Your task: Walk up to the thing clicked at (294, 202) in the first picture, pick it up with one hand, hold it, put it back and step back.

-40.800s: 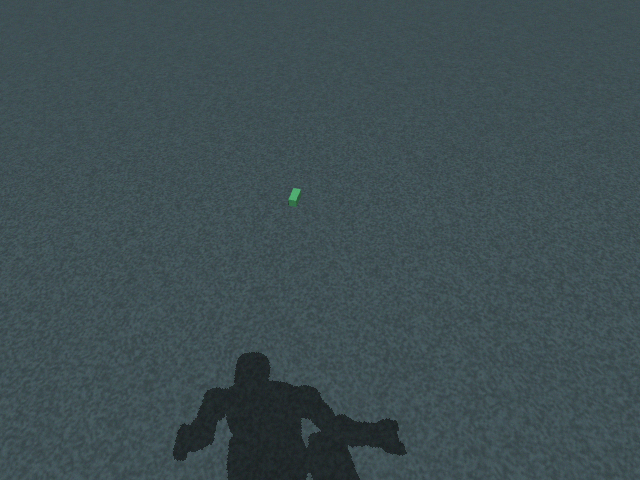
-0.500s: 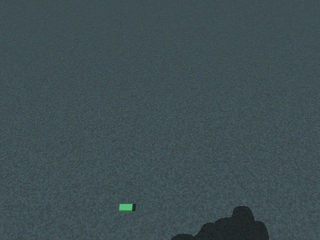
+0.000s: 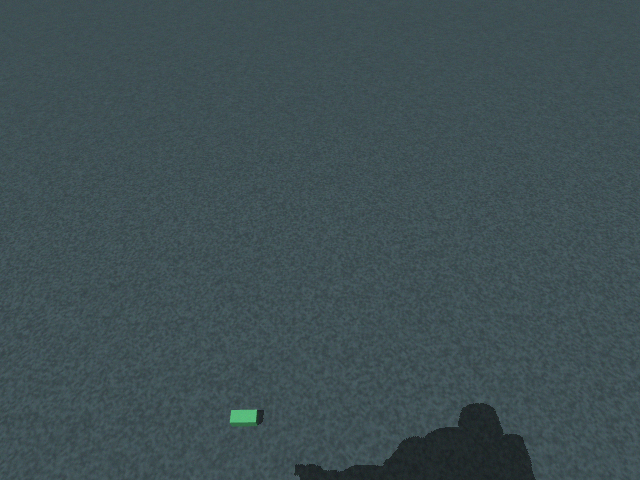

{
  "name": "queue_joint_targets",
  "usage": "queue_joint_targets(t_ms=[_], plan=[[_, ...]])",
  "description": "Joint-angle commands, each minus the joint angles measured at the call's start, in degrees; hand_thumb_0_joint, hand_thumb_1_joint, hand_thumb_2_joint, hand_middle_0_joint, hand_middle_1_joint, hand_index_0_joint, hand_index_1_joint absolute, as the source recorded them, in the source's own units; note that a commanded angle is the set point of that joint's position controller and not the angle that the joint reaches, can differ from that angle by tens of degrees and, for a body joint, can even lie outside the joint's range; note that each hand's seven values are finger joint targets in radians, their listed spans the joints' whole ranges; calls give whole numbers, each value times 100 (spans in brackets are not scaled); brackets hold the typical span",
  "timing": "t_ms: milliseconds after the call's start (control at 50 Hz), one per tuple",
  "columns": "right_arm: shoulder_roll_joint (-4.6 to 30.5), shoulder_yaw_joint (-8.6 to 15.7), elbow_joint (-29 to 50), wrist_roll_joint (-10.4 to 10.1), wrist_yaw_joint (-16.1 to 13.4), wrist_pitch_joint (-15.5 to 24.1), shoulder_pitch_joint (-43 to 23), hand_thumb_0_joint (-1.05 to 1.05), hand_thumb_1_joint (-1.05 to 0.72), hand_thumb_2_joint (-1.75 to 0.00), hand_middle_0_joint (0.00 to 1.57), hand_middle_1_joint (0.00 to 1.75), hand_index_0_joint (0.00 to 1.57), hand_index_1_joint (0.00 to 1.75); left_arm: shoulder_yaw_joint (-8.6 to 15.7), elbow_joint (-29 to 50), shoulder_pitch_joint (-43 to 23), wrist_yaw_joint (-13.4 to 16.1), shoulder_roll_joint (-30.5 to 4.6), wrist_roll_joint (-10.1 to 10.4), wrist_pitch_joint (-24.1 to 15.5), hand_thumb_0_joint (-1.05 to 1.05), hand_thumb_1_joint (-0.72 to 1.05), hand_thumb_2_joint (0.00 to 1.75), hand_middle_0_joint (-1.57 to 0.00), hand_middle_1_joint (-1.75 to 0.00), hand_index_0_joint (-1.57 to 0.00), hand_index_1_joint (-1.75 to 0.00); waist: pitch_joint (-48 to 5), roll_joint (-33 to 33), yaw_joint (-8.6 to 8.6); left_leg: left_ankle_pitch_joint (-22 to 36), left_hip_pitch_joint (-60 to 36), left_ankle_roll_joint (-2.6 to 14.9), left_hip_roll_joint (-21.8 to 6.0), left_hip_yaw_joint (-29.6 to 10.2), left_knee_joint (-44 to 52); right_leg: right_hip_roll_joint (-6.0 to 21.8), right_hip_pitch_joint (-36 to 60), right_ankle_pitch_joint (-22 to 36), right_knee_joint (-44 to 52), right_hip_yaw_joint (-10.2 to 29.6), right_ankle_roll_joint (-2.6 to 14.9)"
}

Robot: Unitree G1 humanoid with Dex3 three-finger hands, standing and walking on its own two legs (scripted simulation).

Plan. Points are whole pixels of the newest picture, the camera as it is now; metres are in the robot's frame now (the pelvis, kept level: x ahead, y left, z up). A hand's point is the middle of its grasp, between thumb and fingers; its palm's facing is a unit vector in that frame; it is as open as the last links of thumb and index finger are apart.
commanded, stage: stand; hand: left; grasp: from above
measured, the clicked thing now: (244, 418) +0.42 +0.25 -0.76
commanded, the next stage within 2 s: step back in 0.92 s
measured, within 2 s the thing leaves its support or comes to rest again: neither
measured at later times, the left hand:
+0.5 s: hand out of the picture +0.08 +0.24 -0.16, palm faces +0.01 -0.94 -0.34, open 7.4 cm
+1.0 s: hand out of the picture +0.08 +0.25 -0.16, palm faces +0.01 -0.94 -0.35, open 7.4 cm
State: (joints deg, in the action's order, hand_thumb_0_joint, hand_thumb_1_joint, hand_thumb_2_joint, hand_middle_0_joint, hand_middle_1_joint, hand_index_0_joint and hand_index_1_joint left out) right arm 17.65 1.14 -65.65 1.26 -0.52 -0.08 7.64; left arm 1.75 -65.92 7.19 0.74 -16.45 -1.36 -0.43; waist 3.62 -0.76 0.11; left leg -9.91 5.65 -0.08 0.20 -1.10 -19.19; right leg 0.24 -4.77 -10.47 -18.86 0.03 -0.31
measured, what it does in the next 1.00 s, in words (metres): stands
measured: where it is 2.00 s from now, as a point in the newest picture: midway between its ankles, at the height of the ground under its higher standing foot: outside the picture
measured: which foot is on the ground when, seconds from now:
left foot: down 0.00-1.00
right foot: down 0.00-1.00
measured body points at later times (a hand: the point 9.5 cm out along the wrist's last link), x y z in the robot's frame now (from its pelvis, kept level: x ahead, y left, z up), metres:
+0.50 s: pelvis +0.01 +0.00 +0.00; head +0.01 -0.01 +0.45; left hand +0.08 +0.29 -0.13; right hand +0.08 -0.30 -0.14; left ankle +0.01 +0.12 -0.75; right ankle +0.00 -0.12 -0.75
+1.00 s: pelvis +0.00 -0.01 +0.00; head +0.02 -0.01 +0.45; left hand +0.08 +0.29 -0.13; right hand +0.07 -0.31 -0.14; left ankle +0.01 +0.12 -0.75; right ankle +0.00 -0.12 -0.75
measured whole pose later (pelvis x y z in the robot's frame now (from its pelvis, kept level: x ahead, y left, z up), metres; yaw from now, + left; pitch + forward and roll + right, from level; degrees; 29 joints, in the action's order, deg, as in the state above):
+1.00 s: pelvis +0.00 -0.01 +0.00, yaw +0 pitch -2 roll +0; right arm 20.3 1.2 -63.6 0.4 0.3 -0.9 5.4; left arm 2.4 -62.8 6.1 0.1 -19.2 0.0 -0.2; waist 5.3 -1.2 0.4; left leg -11.8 9.1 -0.6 -0.9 -1.1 -23.5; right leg -0.9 -7.8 -11.7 -21.9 0.1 0.7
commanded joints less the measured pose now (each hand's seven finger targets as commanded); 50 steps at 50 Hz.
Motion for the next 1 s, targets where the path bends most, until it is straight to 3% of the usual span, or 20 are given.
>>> queue_joint_targets(t_ms=[0,60,120,200,280,360,440,480,700,740,880,900,940,980], plan=[[1124,190,368,-21,-78,157,-253,0,-90,-90,20,30,20,30,177,354,-183,82,-1180,24,-110,0,90,90,-20,-30,-20,-30,-320,61,-18,601,-48,156,-647,-528,307,638,-122,427,381,558,123],[1137,182,338,-34,-90,174,-192,0,-90,-90,20,30,20,30,192,381,-241,86,-1209,57,-126,0,90,90,-20,-30,-20,-30,-487,61,10,1017,-100,157,-662,-489,240,659,82,1024,257,519,117],[1154,177,339,-41,-91,171,-229,0,-90,-90,20,30,20,30,174,337,-204,83,-1189,67,-119,0,90,90,-20,-30,-20,-30,-449,65,0,1048,-105,159,-676,-504,250,663,88,1027,264,507,108],[1158,167,338,-33,-81,156,-216,0,-90,-90,20,30,20,30,178,354,-267,71,-1260,58,-101,0,90,90,-20,-30,-20,-30,-278,104,19,720,8,128,-661,-516,357,634,-47,586,332,512,118],[1220,169,347,-41,-80,178,-273,0,-90,-90,20,30,20,30,176,386,-277,64,-1287,57,-115,0,90,90,-20,-30,-20,-30,-462,60,-3,1027,-125,136,-704,-499,278,663,57,920,272,513,126],[1215,149,332,-44,-72,173,-300,0,-90,-90,20,30,20,30,154,380,-278,52,-1301,62,-102,0,90,90,-20,-30,-20,-30,-225,107,-11,667,-12,113,-689,-527,388,628,-117,549,367,515,112],[1249,157,330,-45,-65,177,-328,0,-90,-90,20,30,20,30,159,384,-291,42,-1346,66,-104,0,90,90,-20,-30,-20,-30,-295,72,-13,660,-59,119,-709,-529,405,639,-90,522,337,538,149],[1278,158,353,-49,-54,185,-341,0,-90,-90,20,30,20,30,147,414,-265,38,-1338,70,-124,0,90,90,-20,-30,-20,-30,-439,40,-23,886,-111,133,-709,-503,353,653,-3,818,308,534,133],[1274,139,376,-49,-41,174,-346,0,-90,-90,20,30,20,30,138,446,-284,37,-1414,66,-142,0,90,90,-20,-30,-20,-30,-405,86,-2,735,-99,122,-702,-489,369,663,-48,763,365,555,140],[1274,138,358,-51,-38,175,-333,0,-90,-90,20,30,20,30,133,421,-277,33,-1414,62,-135,0,90,90,-20,-30,-20,-30,-256,138,10,538,-57,113,-705,-511,409,643,-142,486,407,554,144],[1290,120,353,-58,-36,192,-268,0,-90,-90,20,30,20,30,131,450,-291,17,-1461,90,-145,0,90,90,-20,-30,-20,-30,-420,69,2,815,-116,102,-729,-483,405,673,-34,782,308,580,172],[1622,233,505,-78,-10,84,-558,0,-90,-90,20,30,20,30,383,553,-211,40,-1894,184,-82,0,90,90,-20,-30,-20,-30,216,146,-61,1546,276,230,-624,-505,-274,605,-587,1780,-85,676,200],[1501,257,620,-160,-21,20,-326,0,-90,-90,20,30,20,30,421,735,-150,78,-1887,186,-47,0,90,90,-20,-30,-20,-30,-278,276,11,1694,267,244,-495,-299,-866,746,-351,2317,-269,712,454],[1437,281,732,-162,-14,-47,-155,0,-90,-90,20,30,20,30,469,955,-236,81,-1936,180,-14,0,90,90,-20,-30,-20,-30,-627,514,63,1174,337,212,-236,-129,-1441,1083,-381,2419,-228,1064,801]])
